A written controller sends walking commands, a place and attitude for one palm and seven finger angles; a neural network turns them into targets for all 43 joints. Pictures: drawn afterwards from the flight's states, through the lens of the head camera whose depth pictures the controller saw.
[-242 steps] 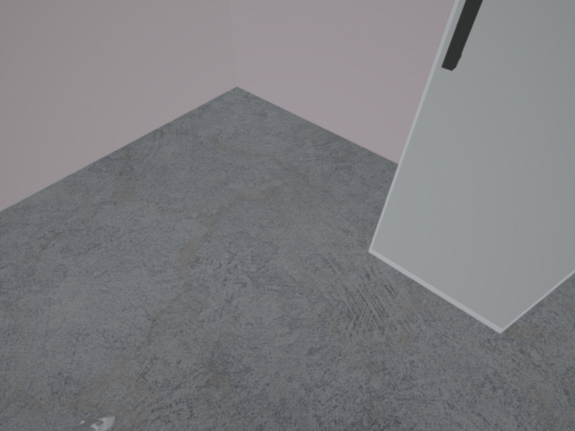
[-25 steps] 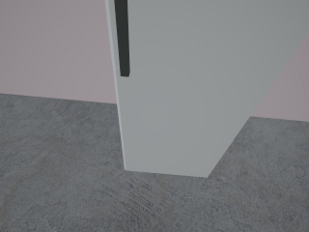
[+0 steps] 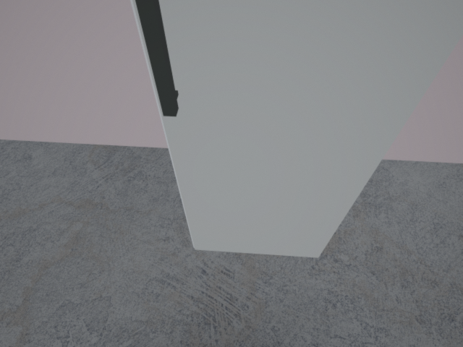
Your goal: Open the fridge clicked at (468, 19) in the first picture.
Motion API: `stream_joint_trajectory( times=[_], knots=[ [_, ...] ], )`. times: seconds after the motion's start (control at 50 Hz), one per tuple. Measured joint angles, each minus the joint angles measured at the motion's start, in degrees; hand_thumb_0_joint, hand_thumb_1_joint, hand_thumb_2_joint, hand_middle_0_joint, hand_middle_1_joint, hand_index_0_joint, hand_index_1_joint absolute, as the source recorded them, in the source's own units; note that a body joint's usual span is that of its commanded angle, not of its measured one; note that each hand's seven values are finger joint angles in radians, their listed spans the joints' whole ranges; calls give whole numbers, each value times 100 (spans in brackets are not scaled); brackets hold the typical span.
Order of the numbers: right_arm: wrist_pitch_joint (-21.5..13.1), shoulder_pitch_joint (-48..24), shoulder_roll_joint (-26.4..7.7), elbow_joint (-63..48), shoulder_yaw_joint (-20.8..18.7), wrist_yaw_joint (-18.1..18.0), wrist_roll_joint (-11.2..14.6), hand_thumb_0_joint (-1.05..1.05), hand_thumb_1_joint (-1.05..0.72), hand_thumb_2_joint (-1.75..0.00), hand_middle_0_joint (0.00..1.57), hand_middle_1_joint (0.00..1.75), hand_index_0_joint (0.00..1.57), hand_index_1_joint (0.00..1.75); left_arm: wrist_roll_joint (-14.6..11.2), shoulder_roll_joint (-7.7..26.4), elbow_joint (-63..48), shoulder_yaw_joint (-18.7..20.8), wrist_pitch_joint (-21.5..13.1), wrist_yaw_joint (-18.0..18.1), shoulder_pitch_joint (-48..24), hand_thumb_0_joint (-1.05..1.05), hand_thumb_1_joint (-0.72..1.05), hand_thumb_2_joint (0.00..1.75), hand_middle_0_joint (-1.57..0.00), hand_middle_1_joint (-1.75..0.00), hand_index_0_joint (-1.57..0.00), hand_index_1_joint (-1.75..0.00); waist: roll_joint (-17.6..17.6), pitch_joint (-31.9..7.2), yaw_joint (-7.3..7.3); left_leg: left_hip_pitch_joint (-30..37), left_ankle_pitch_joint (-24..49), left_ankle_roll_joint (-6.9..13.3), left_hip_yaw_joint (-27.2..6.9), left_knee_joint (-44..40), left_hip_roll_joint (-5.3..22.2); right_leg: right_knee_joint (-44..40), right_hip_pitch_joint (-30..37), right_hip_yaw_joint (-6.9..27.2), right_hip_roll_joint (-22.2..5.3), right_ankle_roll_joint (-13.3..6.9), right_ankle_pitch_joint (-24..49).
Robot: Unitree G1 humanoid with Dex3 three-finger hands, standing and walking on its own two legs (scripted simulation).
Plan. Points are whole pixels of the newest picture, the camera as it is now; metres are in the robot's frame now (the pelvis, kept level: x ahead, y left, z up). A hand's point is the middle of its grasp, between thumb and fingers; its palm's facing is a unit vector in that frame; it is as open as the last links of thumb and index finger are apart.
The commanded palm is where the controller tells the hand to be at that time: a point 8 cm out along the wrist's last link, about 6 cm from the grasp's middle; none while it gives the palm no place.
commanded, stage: come to a stop and stand still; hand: left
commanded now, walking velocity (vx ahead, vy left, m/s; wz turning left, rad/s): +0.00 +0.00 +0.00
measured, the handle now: (156, 21) +0.52 +0.15 +0.28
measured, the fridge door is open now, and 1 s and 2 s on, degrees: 0 0 0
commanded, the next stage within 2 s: look again from close up in 1.20 s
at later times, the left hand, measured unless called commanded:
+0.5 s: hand out of the picture -0.04 +0.17 -0.17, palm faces +0.02 -0.98 -0.18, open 7.3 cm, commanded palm none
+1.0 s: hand out of the picture -0.01 +0.19 -0.17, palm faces +0.03 -0.97 -0.23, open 7.3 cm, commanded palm none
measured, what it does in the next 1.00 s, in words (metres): steps on the spot: left foot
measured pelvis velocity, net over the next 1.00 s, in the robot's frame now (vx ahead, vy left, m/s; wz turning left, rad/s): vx -0.02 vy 0.02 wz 0.00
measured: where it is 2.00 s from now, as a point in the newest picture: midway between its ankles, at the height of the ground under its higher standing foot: outside the picture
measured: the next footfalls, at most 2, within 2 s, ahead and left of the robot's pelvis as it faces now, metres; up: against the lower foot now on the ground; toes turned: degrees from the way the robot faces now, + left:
left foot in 0.02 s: +0.06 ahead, +0.12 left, +0.00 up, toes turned +6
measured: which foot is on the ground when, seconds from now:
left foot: up 0.00-0.00, down 0.02-1.00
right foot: down 0.00-1.00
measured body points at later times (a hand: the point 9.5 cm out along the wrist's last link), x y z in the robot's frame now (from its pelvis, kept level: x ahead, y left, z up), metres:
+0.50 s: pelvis -0.03 +0.01 +0.01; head -0.02 +0.00 +0.46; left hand -0.04 +0.23 -0.15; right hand -0.03 -0.21 -0.15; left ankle -0.02 +0.12 -0.73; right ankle +0.01 -0.11 -0.73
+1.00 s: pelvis -0.02 +0.02 +0.00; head -0.03 +0.00 +0.45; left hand -0.01 +0.24 -0.15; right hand -0.02 -0.19 -0.17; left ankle -0.02 +0.12 -0.73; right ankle +0.01 -0.11 -0.73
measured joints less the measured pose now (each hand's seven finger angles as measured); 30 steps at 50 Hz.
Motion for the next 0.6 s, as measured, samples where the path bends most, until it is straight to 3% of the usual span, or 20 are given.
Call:
stream_joint_trajectory(
  times=[0.04, 0.16, 0.24, 0.34, 0.6],
  knots=[
    [-61, 36, 44, 24, 27, -1, -23, 1, -91, -90, 19, 30, 20, 30, -40, 44, 20, 14, 41, -3, -44, 1, 91, 90, -20, -30, -21, -30, -84, 8, -10, 182, 525, 113, 33, -445, -3, 126, -54, -1, -34, 62, -30],
    [-100, 166, 195, 101, 113, -48, -81, 1, -92, -90, 20, 30, 20, 30, -33, 141, 148, -2, 189, -51, 66, 1, 91, 90, -20, -30, -20, -30, -275, -113, 56, 313, 646, 306, 189, -708, -94, 318, 5, 290, -16, 141, -523],
    [-138, 148, 150, 189, 114, -53, -40, 1, -93, -90, 20, 30, 20, 30, -30, 105, 326, -62, 108, -49, 244, 1, 91, 90, -20, -30, -20, -30, -186, -135, 72, 319, 694, 284, 238, -727, -81, -110, 285, 370, 42, 139, 38],
    [-174, 180, 79, 244, 141, -10, -17, 1, -93, -90, 20, 30, 20, 30, -51, 21, 557, -159, 52, -67, 529, 1, 92, 90, -20, -30, -20, -30, -28, -217, 4, 388, 878, 247, 222, -995, -18, -465, 403, 338, 124, 111, 148],
    [-218, 546, 255, 543, 249, 8, -20, 1, -91, -90, 20, 30, 20, 30, -73, -173, 762, -235, -41, -40, 846, 1, 91, 90, -20, -30, -20, -30, -64, -279, 17, 396, 1042, 213, 194, -1200, 29, -743, 452, 300, 185, 68, 342]
  ],
)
